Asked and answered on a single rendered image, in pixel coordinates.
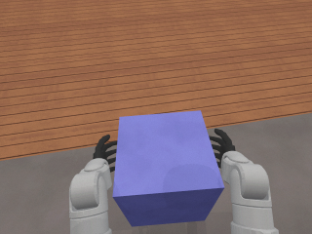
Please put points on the robot left hand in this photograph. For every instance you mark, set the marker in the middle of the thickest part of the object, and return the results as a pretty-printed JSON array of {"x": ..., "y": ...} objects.
[{"x": 100, "y": 149}]

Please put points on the left robot forearm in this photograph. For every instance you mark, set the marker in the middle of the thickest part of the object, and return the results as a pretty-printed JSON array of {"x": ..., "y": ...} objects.
[{"x": 88, "y": 201}]

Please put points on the right robot forearm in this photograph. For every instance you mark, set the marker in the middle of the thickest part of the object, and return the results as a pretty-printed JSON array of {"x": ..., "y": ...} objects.
[{"x": 250, "y": 195}]

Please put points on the robot right hand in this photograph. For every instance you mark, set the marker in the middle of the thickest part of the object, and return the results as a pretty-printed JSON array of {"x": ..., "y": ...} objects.
[{"x": 225, "y": 144}]

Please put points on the carton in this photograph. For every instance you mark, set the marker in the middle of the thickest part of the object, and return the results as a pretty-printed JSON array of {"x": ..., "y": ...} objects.
[{"x": 165, "y": 169}]

